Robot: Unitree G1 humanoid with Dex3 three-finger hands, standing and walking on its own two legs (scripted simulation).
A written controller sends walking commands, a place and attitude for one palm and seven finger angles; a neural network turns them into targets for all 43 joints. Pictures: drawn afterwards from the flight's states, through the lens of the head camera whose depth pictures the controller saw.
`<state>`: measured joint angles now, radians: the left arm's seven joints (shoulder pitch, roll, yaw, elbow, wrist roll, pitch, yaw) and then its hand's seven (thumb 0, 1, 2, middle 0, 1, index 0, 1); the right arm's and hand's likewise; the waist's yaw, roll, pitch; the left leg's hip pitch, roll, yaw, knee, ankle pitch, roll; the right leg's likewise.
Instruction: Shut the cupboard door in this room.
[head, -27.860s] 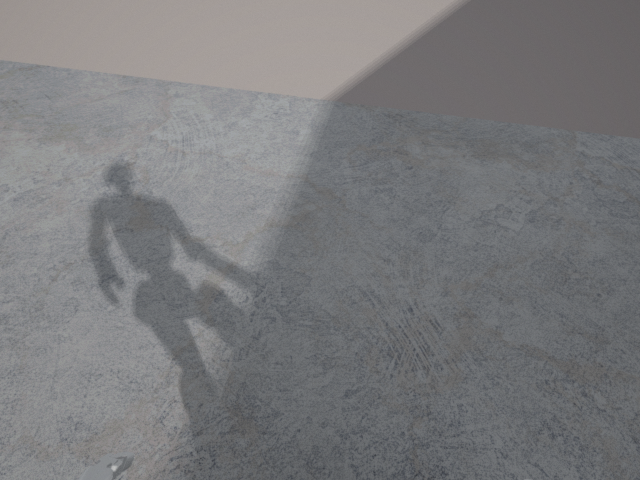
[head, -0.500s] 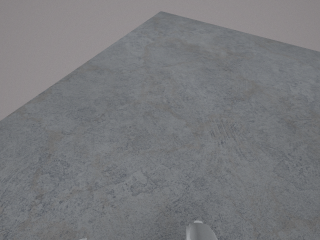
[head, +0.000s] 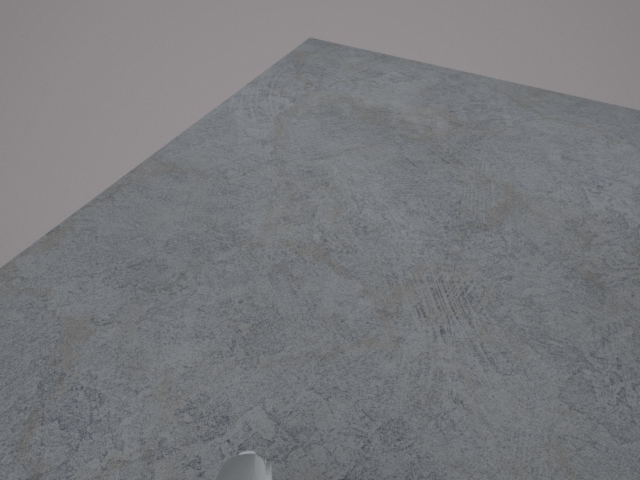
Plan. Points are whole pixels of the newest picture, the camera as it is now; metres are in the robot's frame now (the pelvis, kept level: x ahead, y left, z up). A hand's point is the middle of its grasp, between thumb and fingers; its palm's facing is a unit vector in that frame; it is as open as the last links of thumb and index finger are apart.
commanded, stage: walk around to get in front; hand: left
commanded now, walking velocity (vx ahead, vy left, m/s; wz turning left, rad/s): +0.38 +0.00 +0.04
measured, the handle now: out of the picture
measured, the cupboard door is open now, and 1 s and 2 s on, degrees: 86 86 86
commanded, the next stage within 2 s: walk to a spot facing it in 1.32 s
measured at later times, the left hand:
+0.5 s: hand (179, 403) +0.26 +0.24 -0.17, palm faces +0.01 -0.99 -0.17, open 7.4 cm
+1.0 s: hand (246, 298) +0.46 +0.17 -0.16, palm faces +0.02 -0.97 -0.25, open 7.2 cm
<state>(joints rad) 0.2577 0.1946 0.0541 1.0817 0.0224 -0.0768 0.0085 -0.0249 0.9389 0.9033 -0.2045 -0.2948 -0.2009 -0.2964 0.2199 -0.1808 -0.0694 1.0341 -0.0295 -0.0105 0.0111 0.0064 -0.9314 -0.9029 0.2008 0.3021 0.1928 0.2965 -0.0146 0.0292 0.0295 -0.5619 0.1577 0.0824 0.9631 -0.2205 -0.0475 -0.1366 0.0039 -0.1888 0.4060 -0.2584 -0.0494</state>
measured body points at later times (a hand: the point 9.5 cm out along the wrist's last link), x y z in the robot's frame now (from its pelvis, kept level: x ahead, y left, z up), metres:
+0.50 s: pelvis +0.20 +0.06 +0.00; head +0.22 +0.07 +0.45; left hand +0.26 +0.30 -0.16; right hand +0.17 -0.17 -0.14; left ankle +0.16 +0.14 -0.74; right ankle +0.25 -0.10 -0.65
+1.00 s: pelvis +0.41 -0.03 +0.00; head +0.42 -0.04 +0.45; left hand +0.46 +0.22 -0.14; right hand +0.45 -0.27 -0.16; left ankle +0.46 +0.13 -0.65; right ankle +0.41 -0.10 -0.74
